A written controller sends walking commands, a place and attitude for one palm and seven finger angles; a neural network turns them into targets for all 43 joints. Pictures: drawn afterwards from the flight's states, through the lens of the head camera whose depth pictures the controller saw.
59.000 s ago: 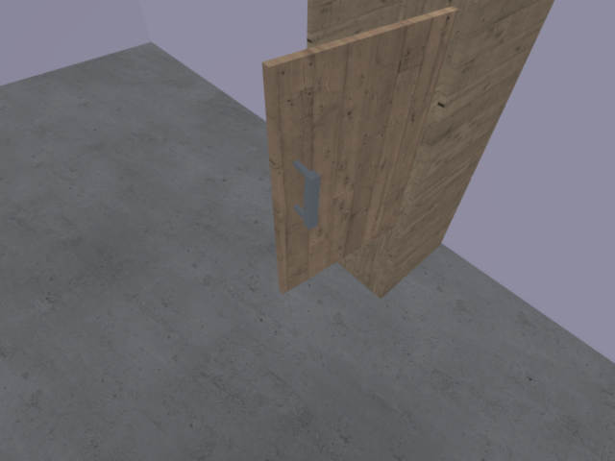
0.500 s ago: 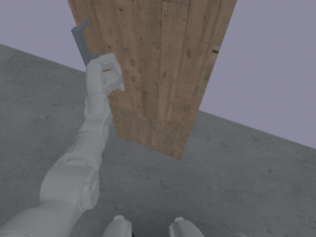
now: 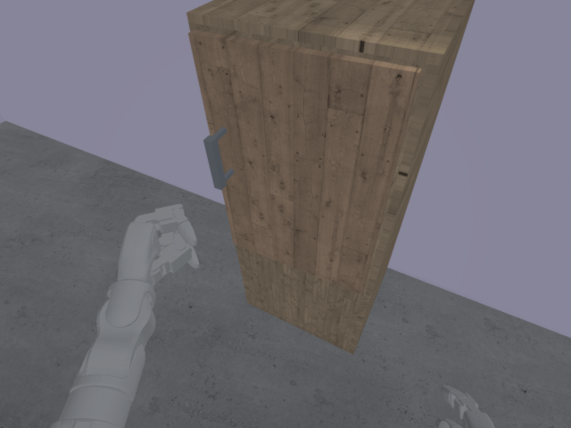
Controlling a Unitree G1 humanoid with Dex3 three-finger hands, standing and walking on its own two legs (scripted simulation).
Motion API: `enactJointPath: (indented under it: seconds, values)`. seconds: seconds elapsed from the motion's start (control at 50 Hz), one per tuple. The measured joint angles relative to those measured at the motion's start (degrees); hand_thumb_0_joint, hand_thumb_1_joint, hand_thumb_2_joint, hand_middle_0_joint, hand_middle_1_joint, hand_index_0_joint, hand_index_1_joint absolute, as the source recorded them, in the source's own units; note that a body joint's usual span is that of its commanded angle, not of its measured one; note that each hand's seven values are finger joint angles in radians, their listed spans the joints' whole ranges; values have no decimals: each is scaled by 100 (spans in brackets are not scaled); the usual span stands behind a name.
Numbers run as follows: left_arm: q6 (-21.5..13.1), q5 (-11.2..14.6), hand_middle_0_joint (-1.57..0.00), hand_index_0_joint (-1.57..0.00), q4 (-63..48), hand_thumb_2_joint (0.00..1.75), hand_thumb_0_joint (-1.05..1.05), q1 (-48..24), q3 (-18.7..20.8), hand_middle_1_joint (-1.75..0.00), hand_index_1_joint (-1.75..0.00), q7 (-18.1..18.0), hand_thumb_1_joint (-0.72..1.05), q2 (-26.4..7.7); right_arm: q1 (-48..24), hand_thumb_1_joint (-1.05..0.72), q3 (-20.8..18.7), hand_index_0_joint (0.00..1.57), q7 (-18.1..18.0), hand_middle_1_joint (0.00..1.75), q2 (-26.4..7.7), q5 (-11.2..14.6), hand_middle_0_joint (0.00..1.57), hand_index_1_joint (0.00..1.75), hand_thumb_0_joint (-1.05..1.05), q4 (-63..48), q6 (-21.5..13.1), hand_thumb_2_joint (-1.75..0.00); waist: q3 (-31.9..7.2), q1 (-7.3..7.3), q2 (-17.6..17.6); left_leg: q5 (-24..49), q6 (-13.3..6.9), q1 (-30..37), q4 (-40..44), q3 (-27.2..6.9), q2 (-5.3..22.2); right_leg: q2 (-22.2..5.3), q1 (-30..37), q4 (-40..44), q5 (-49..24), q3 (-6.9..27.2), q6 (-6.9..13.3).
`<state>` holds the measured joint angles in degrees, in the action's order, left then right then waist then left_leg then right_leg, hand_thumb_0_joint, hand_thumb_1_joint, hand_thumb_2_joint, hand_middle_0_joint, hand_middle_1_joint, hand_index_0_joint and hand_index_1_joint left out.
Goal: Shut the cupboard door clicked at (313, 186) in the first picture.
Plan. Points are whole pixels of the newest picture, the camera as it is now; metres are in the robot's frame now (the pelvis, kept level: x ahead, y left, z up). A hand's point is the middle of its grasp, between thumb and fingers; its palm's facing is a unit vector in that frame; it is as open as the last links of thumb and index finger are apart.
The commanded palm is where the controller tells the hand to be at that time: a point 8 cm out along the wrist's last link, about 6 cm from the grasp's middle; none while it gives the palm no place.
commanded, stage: draw the hand back to the body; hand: left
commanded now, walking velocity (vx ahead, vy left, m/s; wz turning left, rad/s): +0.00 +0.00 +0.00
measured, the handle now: (220, 158) +0.64 +0.15 +0.02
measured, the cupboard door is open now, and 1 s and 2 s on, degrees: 2 2 2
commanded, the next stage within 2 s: step back with the hand held close in 0.96 s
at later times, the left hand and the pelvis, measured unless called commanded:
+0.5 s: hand (31, 302) +0.22 +0.27 +0.16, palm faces +0.40 -0.84 -0.35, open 5.5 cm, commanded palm +0.16 +0.31 +0.19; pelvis +0.02 +0.02 +0.02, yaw +2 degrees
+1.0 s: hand (2, 318) +0.19 +0.27 +0.18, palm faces +0.47 -0.80 -0.39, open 7.4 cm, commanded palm +0.14 +0.31 +0.19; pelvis +0.01 +0.01 +0.02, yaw +1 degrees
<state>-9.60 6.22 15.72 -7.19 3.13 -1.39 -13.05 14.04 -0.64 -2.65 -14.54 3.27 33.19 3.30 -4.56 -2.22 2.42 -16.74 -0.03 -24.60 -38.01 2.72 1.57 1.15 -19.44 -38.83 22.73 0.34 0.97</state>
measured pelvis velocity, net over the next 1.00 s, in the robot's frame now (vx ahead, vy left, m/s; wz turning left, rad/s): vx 0.01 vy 0.01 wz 0.02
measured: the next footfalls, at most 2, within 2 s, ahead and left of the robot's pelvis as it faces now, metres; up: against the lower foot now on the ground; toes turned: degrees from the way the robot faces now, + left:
none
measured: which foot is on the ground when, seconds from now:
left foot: down 0.00-1.00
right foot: down 0.00-1.00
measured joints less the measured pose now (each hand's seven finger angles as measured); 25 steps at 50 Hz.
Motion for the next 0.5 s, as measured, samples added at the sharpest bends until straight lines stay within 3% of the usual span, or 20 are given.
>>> enactJointPath:
  seconds: [0.1, 0.26, 0.5]
  values:
    - [402, -146, -109, -108, -786, 90, 1, 604, -97, -126, -126, -128, 89, -170, -412, -91, 146, 20, -171, 30, 72, 3, 19, 30, 1, -138, 15, -90, 187, 205, 2, 221, -55, 626, 548, -34, -77, -62, 678, 620, -246, -41, -42]
    - [768, -172, -88, -87, -1983, 90, 1, 1553, 192, -103, -104, -243, 89, -312, -669, -91, 375, 20, -161, 30, 220, -103, 20, 30, 1, -248, -169, -90, 340, 441, 30, 415, -102, 1239, 1093, -79, -166, -135, 1371, 1296, -494, -93, -96]
    - [835, -162, -55, -55, -3299, 90, 1, 2848, 1141, -67, -68, -365, 89, -633, -375, -90, 429, 20, -81, 30, 276, -218, 20, 30, 1, 36, -344, -90, 374, 554, 117, 446, -131, 1516, 1306, -92, -220, -183, 1699, 1599, -567, -113, -135]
